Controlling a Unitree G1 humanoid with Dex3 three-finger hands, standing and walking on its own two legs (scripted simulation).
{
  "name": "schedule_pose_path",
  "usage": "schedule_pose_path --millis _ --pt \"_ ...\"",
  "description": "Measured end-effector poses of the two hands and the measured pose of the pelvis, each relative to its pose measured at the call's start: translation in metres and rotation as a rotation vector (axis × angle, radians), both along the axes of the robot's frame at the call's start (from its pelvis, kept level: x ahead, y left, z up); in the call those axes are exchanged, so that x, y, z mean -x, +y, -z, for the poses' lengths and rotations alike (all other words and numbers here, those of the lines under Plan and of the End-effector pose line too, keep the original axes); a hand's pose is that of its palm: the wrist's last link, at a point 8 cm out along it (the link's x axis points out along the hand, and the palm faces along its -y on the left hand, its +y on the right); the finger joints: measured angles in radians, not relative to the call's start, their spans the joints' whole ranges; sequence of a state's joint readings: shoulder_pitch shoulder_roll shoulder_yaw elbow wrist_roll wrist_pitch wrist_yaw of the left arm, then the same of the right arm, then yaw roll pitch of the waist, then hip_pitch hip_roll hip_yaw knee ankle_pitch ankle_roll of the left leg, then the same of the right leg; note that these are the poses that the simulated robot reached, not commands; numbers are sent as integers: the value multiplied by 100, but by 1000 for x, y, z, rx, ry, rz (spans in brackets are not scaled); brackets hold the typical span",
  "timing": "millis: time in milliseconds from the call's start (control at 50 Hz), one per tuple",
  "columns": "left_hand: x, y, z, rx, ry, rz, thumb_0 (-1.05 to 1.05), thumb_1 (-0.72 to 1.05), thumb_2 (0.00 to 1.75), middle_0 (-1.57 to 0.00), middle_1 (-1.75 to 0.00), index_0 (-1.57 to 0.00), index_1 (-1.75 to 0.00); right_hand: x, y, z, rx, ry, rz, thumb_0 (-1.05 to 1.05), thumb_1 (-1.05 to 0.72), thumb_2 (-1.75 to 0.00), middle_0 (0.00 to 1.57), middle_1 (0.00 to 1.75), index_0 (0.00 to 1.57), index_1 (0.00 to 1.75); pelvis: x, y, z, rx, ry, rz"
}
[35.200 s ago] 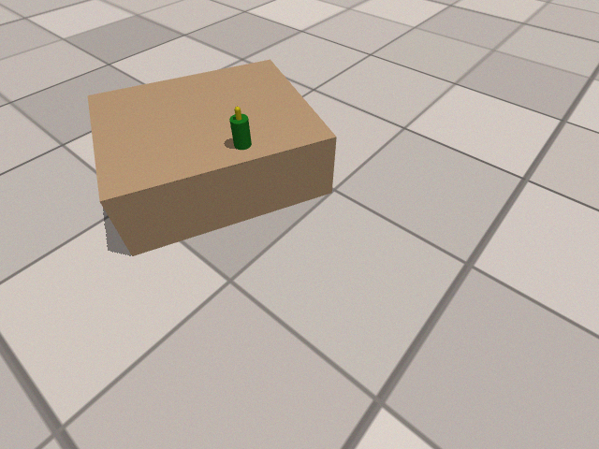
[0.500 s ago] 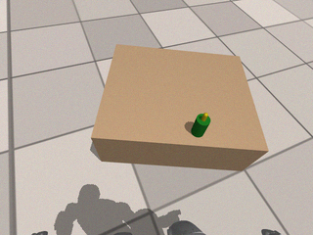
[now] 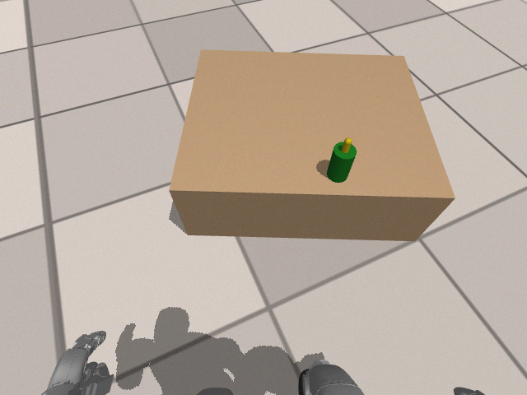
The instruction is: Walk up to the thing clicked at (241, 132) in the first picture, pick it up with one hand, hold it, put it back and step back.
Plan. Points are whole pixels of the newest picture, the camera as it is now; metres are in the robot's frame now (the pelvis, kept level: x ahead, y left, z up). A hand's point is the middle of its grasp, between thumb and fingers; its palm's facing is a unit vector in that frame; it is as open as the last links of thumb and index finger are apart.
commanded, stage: step back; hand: right
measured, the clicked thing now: (342, 157) +0.79 -0.25 -0.33
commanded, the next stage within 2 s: stand in 1.90 s
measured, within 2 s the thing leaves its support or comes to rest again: neither
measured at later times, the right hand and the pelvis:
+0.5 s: hand out of the picture -0.05 -0.31 -0.14, palm faces +0.05 +0.92 -0.39, open 7.4 cm; pelvis -0.16 -0.03 +0.00, yaw -6 degrees
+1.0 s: hand out of the picture -0.20 -0.31 -0.13, palm faces -0.05 +0.92 -0.40, open 7.4 cm; pelvis -0.29 -0.05 +0.01, yaw -1 degrees
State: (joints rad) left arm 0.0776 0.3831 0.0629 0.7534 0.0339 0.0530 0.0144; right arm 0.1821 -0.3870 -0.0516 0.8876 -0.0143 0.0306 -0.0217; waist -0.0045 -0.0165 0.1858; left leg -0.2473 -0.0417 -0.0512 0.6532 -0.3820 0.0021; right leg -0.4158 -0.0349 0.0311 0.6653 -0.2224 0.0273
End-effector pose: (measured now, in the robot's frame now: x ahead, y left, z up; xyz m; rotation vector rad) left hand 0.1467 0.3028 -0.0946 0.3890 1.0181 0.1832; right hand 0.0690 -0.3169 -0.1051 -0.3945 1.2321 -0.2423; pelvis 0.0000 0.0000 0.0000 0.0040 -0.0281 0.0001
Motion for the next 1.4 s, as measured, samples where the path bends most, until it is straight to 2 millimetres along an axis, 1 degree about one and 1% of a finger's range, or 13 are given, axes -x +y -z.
schedule_pose_path --millis 120,240,400,520,580,660,760,840,960,1060,1160,1260,1400 --pt "44 4 9 39 66 -20 1 90 90 -20 -30 -21 -30 52 13 -22 5 14 12 1 -90 -90 20 30 21 30 32 4 -12 24 -15 16" --pt "104 4 10 44 142 -26 1 90 90 -21 -30 -21 -30 70 4 -36 31 -48 12 1 -90 -90 21 30 21 30 67 0 -17 31 9 57" --pt "178 -12 18 -11 215 10 1 90 90 -20 -30 -21 -30 96 -27 -16 14 -161 -5 0 -90 -90 21 30 21 30 131 -22 1 6 1 120" --pt "236 -35 -5 -12 205 -23 1 90 90 -21 -30 -21 -30 142 -37 -5 -37 -128 35 1 -90 -90 20 30 21 30 167 -36 -9 -22 -8 106" --pt "251 -37 -16 -27 194 -38 1 90 90 -21 -30 -21 -30 170 -38 -5 -50 -97 36 1 -90 -90 20 30 21 30 181 -37 -15 -38 10 86" --pt "256 -33 -20 -51 138 -31 1 90 90 -21 -30 -21 -30 209 -36 1 -44 -26 14 0 -90 -90 20 30 20 30 206 -38 -14 -28 28 47" --pt "266 -25 -4 -28 42 -44 1 90 90 -21 -30 -21 -30 249 -26 9 -26 44 -38 1 -90 -90 20 30 20 30 241 -35 -1 -11 14 -21" --pt "295 -29 7 15 66 -60 1 90 90 -21 -30 -21 -30 273 -16 -1 -37 38 -41 1 -90 -90 20 30 21 30 262 -34 -4 -25 -11 -11" --pt "345 -41 8 65 121 -76 1 90 90 -21 -30 -21 -30 279 -24 -19 -22 -48 -51 1 -90 -90 21 30 21 30 284 -41 -13 16 0 0" --pt "385 -50 12 37 163 -78 1 90 90 -21 -30 -21 -30 271 -41 -14 -30 -128 -49 1 -90 -90 20 30 21 30 302 -51 -7 43 -12 26" --pt "416 -52 3 27 179 -100 1 90 90 -21 -30 -21 -30 277 -41 -15 -55 -131 -51 1 -90 -90 20 30 20 30 308 -51 -13 24 -13 31" --pt "421 -35 3 20 171 -119 1 90 90 -21 -30 -21 -30 288 -34 -9 -56 -88 -56 1 -90 -90 20 30 20 30 309 -40 -11 20 -8 -2" --pt "404 -17 4 10 192 -85 1 90 90 -21 -30 -21 -30 302 -11 -8 -84 -61 -14 1 -90 -90 20 30 20 30 305 -30 -14 1 -5 30"
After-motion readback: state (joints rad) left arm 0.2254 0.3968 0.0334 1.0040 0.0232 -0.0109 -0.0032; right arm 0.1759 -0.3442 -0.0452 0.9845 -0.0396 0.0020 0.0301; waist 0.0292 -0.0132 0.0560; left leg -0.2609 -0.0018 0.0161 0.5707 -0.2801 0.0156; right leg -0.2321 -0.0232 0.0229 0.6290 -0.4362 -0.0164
